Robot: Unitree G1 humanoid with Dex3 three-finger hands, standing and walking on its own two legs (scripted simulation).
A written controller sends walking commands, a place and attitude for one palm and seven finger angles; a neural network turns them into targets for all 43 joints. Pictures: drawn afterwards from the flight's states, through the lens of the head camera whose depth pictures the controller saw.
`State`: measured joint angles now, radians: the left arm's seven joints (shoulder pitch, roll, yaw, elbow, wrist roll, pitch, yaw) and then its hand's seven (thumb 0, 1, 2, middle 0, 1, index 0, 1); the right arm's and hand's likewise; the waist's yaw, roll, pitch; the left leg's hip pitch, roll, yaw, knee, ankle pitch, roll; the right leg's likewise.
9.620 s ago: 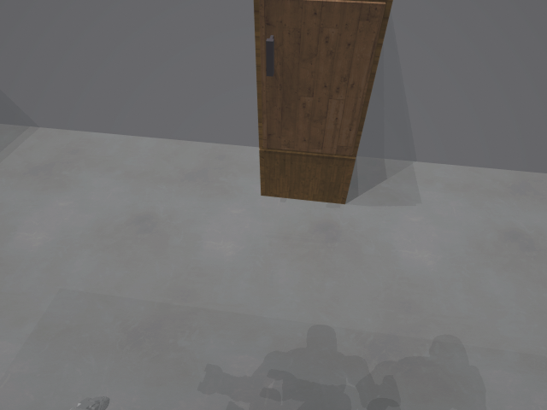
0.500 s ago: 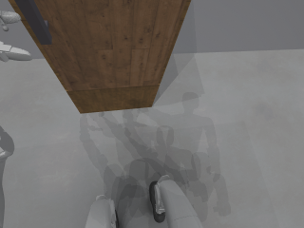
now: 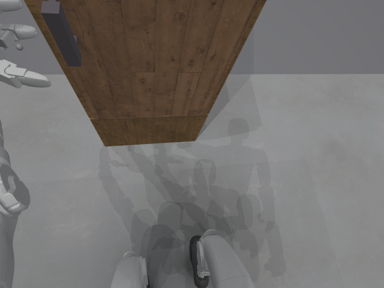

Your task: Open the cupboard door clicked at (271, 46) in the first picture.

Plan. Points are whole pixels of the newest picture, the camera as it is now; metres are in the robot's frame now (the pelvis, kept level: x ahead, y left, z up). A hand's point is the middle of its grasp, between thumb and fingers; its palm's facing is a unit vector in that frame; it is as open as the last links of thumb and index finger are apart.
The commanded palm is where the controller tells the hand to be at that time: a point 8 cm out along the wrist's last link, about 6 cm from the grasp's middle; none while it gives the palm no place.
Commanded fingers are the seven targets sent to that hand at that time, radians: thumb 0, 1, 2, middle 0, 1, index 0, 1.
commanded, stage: move the hooked fingers beside the handle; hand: left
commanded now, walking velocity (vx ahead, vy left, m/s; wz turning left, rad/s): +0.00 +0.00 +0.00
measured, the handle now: (65, 28) +0.59 +0.17 +0.07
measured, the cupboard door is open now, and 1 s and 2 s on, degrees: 0 0 0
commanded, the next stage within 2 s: slide the fingers in behind the handle in 0.32 s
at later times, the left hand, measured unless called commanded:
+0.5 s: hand (28, 51) +0.54 +0.23 +0.07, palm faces -0.02 -1.00 -0.02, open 14.0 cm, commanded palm +0.53 +0.26 +0.07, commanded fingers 0.00 -0.50 0.30 -0.30 -1.20 -0.30 -1.20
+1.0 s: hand (43, 52) +0.54 +0.21 +0.06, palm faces -0.02 -1.00 -0.01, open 14.0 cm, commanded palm +0.52 +0.23 +0.07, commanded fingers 0.00 -0.50 0.30 -0.30 -1.20 -0.30 -1.20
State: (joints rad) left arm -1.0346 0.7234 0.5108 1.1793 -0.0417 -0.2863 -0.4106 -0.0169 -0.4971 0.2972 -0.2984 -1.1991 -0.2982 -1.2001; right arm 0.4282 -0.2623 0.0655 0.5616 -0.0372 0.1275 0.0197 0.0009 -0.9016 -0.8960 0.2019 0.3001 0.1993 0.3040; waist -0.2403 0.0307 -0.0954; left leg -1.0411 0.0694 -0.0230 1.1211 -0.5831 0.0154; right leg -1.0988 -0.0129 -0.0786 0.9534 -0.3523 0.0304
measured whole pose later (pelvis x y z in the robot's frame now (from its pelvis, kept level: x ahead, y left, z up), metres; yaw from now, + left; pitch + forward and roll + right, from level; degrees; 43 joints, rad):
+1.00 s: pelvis -0.02 -0.01 -0.01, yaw +0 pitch +28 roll -5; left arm -1.08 0.68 0.46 1.23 -0.03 -0.33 -0.34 -0.02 -0.50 0.30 -0.30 -1.20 -0.30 -1.21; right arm 0.42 -0.27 0.06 0.57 -0.04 0.10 0.02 0.00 -0.90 -0.90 0.20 0.30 0.20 0.30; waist -0.25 0.03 -0.09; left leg -1.07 0.06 -0.02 1.16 -0.57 0.01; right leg -1.14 -0.02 -0.07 1.00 -0.35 0.02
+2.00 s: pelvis -0.02 -0.01 -0.01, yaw +1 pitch +27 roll -3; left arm -1.06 0.54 0.41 1.22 -0.02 -0.38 -0.21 -0.02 -0.50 0.30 -0.30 -1.20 -0.30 -1.21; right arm 0.40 -0.26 0.05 0.58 -0.05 0.09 0.03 0.00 -0.90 -0.90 0.20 0.30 0.20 0.30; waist -0.23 0.04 -0.09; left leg -1.04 0.05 -0.01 1.14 -0.57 0.01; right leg -1.12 -0.02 -0.06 1.01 -0.36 0.02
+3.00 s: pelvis -0.02 -0.01 -0.01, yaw +1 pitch +27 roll -3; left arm -1.07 0.51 0.40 1.23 -0.01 -0.39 -0.17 0.00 0.72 0.82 -0.37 -1.35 -0.35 -1.35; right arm 0.41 -0.26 0.04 0.59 -0.06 0.09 0.03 0.00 -0.90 -0.90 0.20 0.30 0.20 0.30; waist -0.23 0.05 -0.10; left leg -1.04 0.05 -0.02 1.14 -0.57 0.00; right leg -1.12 -0.03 -0.06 1.02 -0.36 0.02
